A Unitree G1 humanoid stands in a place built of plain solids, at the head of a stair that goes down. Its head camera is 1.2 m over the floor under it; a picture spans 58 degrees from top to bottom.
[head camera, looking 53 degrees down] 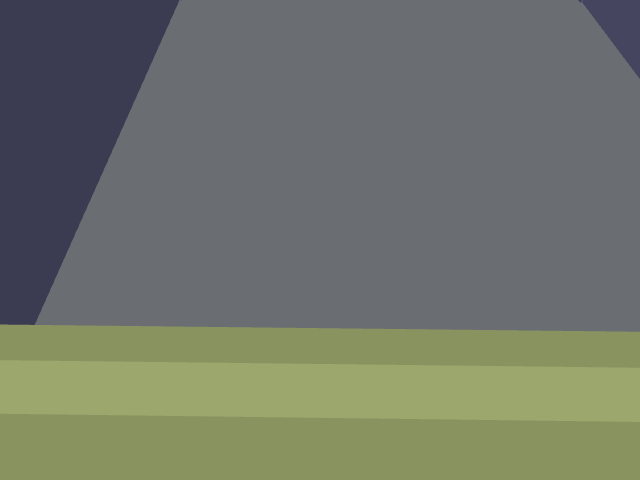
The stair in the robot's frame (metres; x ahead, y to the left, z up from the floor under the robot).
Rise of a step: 0.22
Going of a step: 0.23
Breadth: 3.69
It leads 1 degrees to the right of straight ahead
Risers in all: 3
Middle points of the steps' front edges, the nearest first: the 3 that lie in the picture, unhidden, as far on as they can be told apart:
0.31 -0.50 0.00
0.54 -0.51 -0.21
0.77 -0.51 -0.43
